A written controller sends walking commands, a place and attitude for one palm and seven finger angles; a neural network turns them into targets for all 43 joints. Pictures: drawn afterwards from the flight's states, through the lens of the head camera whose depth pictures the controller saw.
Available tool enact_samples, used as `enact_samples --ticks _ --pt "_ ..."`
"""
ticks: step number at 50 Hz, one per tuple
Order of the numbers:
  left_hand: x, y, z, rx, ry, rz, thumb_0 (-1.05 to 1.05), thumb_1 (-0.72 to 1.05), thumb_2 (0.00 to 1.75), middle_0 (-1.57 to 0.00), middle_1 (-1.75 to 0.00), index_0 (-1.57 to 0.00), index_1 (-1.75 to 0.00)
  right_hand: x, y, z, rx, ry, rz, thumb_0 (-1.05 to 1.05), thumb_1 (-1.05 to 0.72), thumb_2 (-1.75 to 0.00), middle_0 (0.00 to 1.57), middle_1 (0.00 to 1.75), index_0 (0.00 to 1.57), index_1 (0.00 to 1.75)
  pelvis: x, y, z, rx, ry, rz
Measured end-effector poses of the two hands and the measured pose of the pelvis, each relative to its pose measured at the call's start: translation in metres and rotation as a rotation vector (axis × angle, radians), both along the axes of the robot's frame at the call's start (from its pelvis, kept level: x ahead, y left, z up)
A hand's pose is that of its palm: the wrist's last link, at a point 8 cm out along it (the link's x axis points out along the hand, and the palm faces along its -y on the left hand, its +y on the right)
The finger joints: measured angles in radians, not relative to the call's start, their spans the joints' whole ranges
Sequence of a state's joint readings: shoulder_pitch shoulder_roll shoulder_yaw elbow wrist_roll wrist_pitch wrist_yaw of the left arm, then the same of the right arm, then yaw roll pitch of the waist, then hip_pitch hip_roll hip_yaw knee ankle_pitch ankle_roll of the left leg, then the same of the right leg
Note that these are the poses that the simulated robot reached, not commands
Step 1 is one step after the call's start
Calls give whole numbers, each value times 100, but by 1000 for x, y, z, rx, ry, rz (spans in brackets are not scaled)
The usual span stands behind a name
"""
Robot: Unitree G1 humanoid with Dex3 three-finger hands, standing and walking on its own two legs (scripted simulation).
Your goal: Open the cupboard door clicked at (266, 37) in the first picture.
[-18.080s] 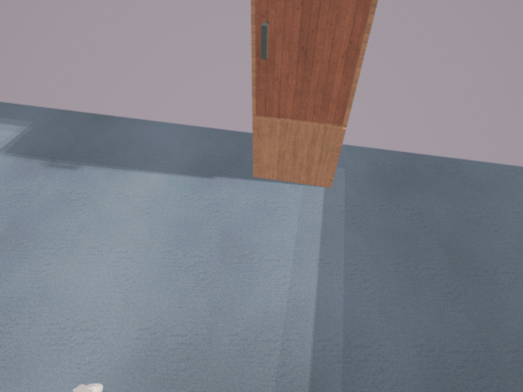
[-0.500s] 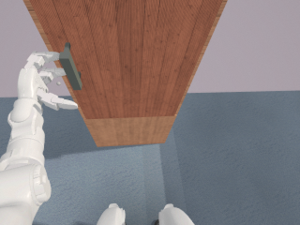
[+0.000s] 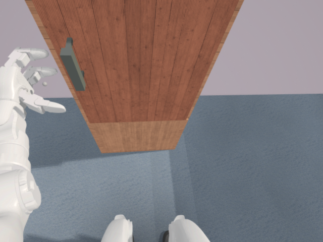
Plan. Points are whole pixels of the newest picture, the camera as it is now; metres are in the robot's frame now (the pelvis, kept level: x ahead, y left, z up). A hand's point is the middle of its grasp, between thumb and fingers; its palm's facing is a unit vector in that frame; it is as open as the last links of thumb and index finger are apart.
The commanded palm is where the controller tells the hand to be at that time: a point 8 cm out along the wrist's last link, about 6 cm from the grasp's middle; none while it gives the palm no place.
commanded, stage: move the hooked fingers beside the handle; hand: left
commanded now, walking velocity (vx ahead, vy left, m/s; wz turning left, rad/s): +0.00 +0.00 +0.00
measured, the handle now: (75, 65) +0.53 +0.19 +0.07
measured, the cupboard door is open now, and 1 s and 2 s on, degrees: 0 0 0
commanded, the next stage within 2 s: slide the fingers in behind the handle in 0.76 s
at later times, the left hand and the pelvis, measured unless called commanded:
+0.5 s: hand (42, 82) +0.47 +0.26 +0.07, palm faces +0.05 -1.00 -0.01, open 14.0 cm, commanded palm +0.45 +0.30 +0.07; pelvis +0.01 +0.01 +0.00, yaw -1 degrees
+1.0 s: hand (45, 83) +0.47 +0.25 +0.08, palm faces +0.03 -1.00 -0.01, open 14.0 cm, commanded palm +0.45 +0.29 +0.07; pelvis +0.01 +0.01 +0.00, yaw +0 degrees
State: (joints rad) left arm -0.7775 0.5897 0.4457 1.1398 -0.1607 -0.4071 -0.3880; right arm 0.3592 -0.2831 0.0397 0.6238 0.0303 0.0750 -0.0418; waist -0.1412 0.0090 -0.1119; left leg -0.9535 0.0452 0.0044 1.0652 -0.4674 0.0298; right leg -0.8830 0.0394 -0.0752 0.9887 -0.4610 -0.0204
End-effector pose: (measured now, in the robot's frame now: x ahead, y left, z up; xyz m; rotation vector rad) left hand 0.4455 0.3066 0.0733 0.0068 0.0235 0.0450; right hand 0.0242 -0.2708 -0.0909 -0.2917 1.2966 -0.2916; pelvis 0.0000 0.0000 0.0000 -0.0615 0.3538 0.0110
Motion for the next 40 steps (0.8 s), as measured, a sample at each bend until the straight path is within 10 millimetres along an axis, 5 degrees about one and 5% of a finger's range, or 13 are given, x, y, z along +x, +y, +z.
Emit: enact_samples --ticks 20,40 --pt "5 3 -1 3 -4 3 -1 -50 30 -30 -120 -30 -120 0 17 1 29 5 -18 0 -90 -90 21 30 20 30 7 9 3 -3 4 -13" --pt "3 2 -2 0 -3 -6 -1 -50 30 -30 -120 -30 -120 12 13 1 16 -12 9 0 -90 -90 21 30 20 30 6 9 2 -5 1 -3"
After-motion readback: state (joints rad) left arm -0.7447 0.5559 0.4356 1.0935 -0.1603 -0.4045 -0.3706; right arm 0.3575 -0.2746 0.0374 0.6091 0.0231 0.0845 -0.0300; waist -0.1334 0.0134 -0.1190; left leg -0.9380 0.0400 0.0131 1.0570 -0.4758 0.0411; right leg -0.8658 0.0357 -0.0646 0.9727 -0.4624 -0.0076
